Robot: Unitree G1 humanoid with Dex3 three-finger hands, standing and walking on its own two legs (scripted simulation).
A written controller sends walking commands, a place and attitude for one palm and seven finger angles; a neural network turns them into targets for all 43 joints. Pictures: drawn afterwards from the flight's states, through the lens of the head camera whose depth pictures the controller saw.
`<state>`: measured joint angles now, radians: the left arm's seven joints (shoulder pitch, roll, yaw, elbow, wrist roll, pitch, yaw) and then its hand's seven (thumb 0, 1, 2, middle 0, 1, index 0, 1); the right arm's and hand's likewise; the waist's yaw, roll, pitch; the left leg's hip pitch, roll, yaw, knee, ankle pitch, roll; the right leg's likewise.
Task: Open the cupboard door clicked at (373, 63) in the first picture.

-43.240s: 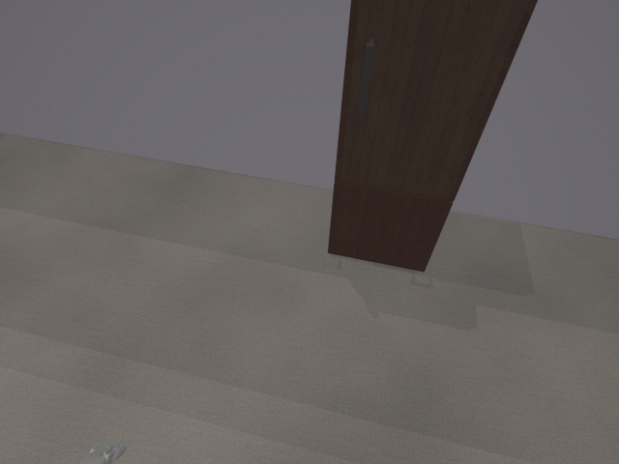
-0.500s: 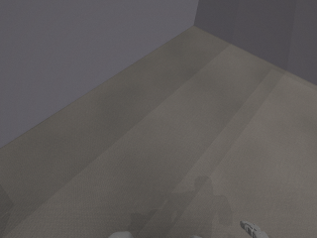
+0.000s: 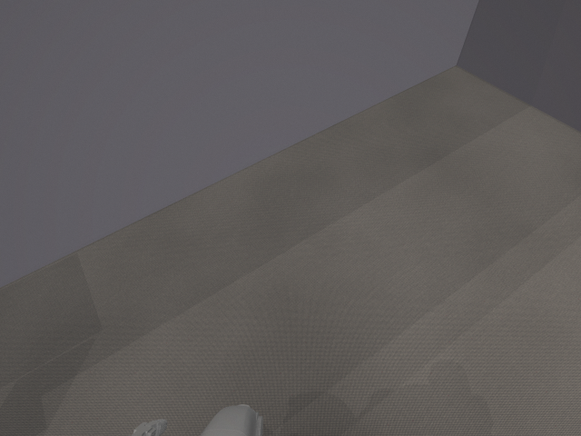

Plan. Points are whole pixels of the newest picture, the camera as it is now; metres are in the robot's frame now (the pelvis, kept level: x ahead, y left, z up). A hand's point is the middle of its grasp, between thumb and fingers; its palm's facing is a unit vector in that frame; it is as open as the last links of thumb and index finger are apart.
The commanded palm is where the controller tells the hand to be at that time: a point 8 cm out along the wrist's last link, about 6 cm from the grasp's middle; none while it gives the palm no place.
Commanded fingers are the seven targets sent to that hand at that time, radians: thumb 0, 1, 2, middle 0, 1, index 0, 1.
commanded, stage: turn to face it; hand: left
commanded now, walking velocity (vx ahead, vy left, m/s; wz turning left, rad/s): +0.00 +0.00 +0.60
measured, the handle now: out of the picture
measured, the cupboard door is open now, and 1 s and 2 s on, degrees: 44 44 44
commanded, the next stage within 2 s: none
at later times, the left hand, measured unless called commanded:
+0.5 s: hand out of the picture +0.02 +0.25 -0.17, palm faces +0.32 -0.91 -0.26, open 7.4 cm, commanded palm none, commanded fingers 0.00 0.90 0.90 -0.20 -0.30 -0.20 -0.30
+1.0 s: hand out of the picture -0.06 +0.15 -0.17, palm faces +0.60 -0.76 -0.23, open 7.3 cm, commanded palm none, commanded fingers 0.00 0.90 0.90 -0.20 -0.30 -0.20 -0.30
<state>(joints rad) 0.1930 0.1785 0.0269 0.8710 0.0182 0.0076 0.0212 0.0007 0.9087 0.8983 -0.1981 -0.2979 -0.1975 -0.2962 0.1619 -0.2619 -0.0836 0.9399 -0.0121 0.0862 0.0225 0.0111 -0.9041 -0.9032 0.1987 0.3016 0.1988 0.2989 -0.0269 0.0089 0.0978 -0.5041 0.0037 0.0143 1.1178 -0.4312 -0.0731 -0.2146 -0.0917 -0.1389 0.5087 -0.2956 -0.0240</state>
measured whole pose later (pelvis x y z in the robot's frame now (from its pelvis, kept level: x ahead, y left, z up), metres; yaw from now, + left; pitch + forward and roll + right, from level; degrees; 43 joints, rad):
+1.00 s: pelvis +0.01 -0.04 +0.00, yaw +37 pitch +0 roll +2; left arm 0.24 0.20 0.04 0.90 0.03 0.00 0.02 0.00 0.92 0.90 -0.20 -0.30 -0.20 -0.30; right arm 0.11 -0.25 -0.07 0.94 -0.01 0.08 0.03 0.01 -0.91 -0.90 0.20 0.30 0.20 0.30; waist 0.01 -0.03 0.12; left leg -0.39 0.02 0.07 0.80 -0.44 -0.06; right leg -0.18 -0.13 -0.24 0.53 -0.33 0.01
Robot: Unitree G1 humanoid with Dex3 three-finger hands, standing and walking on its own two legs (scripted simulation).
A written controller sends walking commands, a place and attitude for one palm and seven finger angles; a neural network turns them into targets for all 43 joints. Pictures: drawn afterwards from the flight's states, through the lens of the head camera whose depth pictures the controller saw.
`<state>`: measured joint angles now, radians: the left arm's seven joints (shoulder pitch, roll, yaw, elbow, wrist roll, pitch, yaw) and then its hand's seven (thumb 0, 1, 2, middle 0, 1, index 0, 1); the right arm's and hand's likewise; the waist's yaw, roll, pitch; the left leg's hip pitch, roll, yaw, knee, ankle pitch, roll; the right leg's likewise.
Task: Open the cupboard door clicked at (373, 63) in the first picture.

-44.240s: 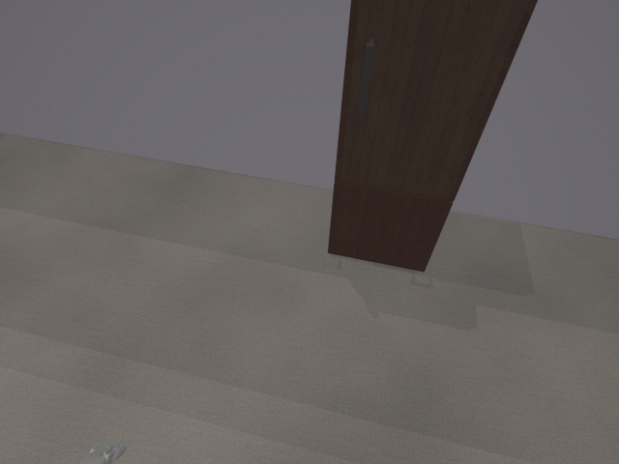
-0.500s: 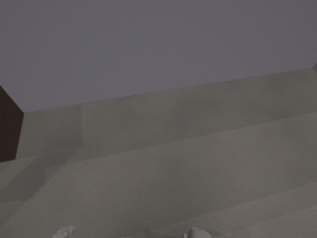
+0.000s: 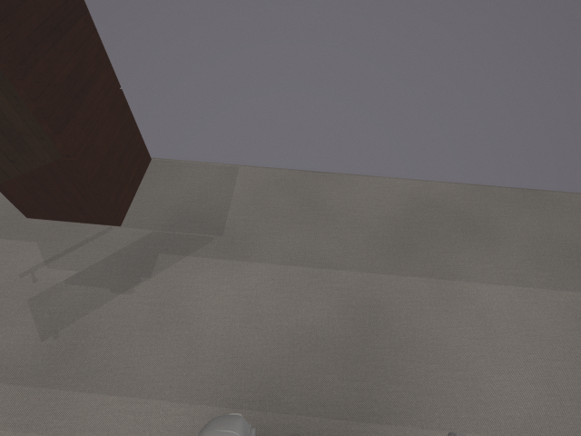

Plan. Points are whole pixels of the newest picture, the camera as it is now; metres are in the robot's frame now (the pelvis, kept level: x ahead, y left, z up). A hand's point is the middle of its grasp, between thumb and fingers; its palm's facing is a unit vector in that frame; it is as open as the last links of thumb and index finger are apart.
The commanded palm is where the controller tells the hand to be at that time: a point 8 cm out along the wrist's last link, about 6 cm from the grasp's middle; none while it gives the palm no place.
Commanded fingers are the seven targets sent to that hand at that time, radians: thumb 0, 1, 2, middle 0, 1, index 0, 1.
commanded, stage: turn to face it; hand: left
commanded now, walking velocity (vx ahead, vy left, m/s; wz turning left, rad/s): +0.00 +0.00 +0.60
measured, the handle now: out of the picture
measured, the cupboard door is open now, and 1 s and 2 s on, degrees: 44 44 44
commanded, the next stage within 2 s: take the last steps up to it in 1.02 s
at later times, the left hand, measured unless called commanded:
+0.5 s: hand out of the picture +0.07 +0.24 -0.15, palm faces +0.27 -0.93 -0.25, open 7.4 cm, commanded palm none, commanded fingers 0.00 0.90 0.90 -0.20 -0.30 -0.20 -0.30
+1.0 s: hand out of the picture -0.07 +0.16 -0.17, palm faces +0.58 -0.78 -0.24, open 7.3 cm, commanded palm none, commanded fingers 0.00 0.90 0.90 -0.20 -0.30 -0.20 -0.30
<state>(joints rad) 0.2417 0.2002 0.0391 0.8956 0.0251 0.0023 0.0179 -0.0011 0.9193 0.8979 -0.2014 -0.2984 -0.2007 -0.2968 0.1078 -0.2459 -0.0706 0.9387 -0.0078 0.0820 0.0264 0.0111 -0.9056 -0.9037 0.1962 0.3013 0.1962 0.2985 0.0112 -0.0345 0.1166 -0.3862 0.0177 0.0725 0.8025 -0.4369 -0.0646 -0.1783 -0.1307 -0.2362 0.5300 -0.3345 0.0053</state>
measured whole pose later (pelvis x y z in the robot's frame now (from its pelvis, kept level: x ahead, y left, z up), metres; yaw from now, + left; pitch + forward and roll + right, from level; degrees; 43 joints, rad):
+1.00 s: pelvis +0.02 -0.02 +0.00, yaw +33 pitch +0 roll +1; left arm 0.29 0.21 0.04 0.94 0.03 0.00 0.02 0.00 0.92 0.90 -0.20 -0.30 -0.20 -0.30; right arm 0.07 -0.24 -0.06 0.95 -0.01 0.07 0.02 0.01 -0.91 -0.90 0.20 0.30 0.20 0.30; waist 0.03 -0.03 0.10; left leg -0.34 0.00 0.06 0.73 -0.41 -0.05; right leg -0.16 -0.11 -0.21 0.54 -0.36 0.00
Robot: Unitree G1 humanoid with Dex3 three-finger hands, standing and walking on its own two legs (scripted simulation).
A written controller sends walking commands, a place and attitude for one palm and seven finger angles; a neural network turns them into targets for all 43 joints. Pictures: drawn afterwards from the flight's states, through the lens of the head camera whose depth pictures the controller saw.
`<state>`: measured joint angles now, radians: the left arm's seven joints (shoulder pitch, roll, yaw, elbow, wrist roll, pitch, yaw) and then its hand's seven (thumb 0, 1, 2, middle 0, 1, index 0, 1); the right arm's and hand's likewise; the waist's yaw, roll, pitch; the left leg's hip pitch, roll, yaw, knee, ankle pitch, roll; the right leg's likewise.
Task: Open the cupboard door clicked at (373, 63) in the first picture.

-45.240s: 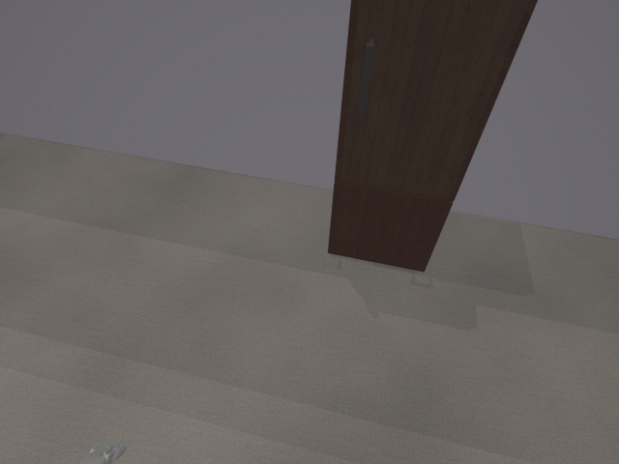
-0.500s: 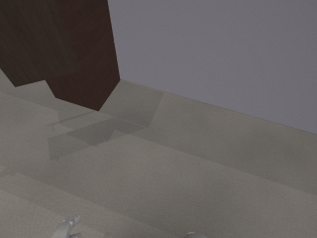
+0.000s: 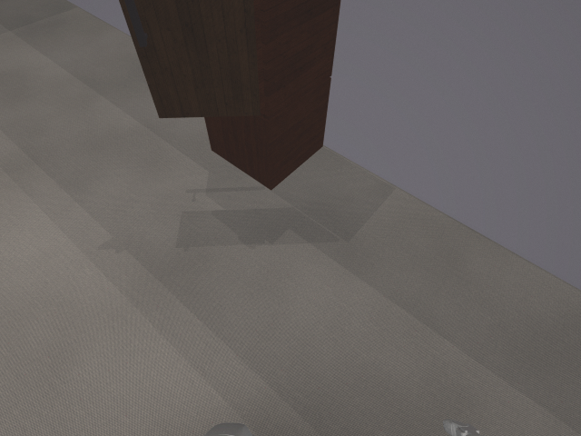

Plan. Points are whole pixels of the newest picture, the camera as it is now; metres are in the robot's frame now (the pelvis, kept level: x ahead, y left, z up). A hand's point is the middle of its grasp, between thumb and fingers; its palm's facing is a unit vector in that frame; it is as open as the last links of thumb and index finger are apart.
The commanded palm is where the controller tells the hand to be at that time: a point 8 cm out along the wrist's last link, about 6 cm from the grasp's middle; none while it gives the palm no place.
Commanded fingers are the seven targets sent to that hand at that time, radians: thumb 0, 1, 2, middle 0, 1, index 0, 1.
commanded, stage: turn to face it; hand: left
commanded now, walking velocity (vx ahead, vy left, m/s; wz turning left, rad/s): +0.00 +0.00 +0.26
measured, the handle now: (134, 9) +1.07 +0.53 +0.03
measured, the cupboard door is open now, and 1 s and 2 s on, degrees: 44 44 44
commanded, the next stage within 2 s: take the last steps up to it in 0.02 s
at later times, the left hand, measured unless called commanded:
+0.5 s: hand out of the picture +0.10 +0.21 -0.16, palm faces +0.10 -0.97 -0.22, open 7.4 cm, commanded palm none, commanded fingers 0.00 0.90 0.90 -0.20 -0.30 -0.20 -0.30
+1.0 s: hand out of the picture +0.03 +0.23 -0.19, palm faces +0.32 -0.94 -0.14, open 7.4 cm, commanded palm none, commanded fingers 0.00 0.90 0.90 -0.20 -0.30 -0.20 -0.30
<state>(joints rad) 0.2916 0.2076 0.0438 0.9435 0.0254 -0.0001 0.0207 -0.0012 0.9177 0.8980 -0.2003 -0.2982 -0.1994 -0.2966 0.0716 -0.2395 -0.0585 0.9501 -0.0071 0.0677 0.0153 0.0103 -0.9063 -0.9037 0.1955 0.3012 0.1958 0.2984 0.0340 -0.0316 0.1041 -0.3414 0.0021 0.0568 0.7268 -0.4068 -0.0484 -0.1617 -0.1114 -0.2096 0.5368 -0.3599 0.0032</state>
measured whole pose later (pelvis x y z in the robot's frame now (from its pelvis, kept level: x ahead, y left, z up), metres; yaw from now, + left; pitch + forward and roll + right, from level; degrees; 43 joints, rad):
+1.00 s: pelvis +0.17 +0.12 -0.02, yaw +12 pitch +0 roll +0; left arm 0.48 0.13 0.03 1.16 0.02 -0.03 0.00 0.00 0.91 0.90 -0.20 -0.30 -0.20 -0.30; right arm 0.11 -0.18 -0.04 0.98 -0.03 -0.04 0.03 0.01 -0.91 -0.90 0.20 0.30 0.20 0.30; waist 0.05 -0.02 0.07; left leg -0.45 0.03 0.12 0.65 -0.19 0.04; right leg -0.07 -0.18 -0.13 0.72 -0.50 0.06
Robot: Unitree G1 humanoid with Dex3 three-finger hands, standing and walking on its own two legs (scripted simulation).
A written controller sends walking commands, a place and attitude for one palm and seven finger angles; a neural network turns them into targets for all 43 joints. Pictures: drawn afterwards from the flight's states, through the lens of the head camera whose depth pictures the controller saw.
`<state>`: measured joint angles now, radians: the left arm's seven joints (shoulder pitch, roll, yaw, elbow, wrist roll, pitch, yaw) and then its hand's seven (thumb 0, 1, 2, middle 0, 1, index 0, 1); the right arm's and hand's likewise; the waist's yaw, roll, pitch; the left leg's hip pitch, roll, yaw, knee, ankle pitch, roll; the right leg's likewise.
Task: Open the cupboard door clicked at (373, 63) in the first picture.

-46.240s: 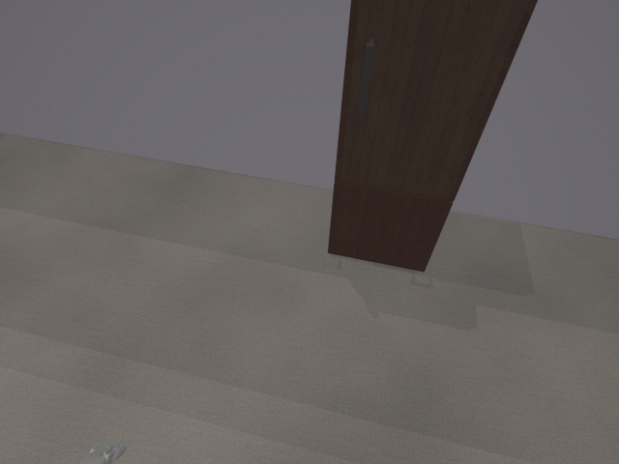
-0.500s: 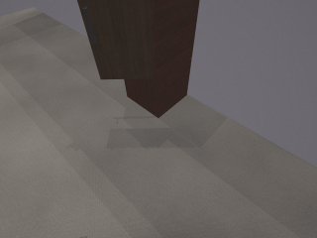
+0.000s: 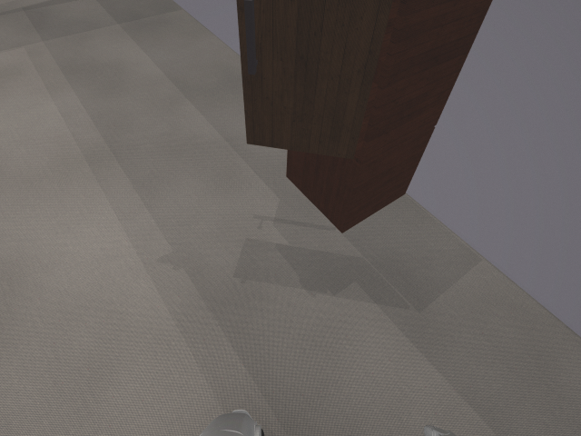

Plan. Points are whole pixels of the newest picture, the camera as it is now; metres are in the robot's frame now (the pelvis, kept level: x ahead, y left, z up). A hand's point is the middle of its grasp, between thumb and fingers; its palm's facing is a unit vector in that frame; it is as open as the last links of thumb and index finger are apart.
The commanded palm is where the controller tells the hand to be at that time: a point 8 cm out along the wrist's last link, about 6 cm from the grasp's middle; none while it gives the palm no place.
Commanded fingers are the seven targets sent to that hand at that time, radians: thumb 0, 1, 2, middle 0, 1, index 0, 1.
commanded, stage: take the last steps up to it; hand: left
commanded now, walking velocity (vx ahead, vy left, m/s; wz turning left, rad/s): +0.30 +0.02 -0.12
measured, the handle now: (252, 35) +0.97 +0.21 +0.05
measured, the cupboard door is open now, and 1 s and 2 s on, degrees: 44 44 44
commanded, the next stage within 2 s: come to a stop and stand still in 0.86 s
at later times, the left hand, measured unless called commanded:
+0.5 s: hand (209, 317) +0.31 +0.18 -0.13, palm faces -0.12 -0.98 -0.18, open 7.4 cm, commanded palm none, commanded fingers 0.00 0.90 0.90 -0.20 -0.30 -0.20 -0.30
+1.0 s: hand (214, 317) +0.32 +0.18 -0.17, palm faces +0.00 -0.99 -0.14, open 7.3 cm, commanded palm none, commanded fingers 0.00 0.90 0.90 -0.20 -0.30 -0.20 -0.30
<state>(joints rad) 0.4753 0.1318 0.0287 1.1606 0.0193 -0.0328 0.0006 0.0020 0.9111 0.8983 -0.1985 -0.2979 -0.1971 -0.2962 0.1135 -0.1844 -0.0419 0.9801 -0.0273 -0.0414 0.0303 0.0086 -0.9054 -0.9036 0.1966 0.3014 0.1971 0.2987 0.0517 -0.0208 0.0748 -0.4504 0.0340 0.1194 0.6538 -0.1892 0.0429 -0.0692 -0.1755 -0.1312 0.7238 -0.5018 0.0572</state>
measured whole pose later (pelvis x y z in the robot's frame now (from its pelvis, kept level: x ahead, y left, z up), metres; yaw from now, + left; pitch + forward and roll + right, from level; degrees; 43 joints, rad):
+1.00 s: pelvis +0.34 +0.00 +0.01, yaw -5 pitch +0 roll -1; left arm 0.34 0.17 0.04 1.13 0.01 -0.03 0.00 -0.01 0.92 0.90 -0.20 -0.30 -0.19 -0.30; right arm 0.17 -0.19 -0.04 1.02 -0.03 -0.06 0.00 0.01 -0.92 -0.90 0.20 0.30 0.20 0.30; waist 0.03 -0.03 0.02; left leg -0.35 0.03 0.11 0.58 -0.22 0.03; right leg -0.15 -0.04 -0.11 0.64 -0.45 -0.01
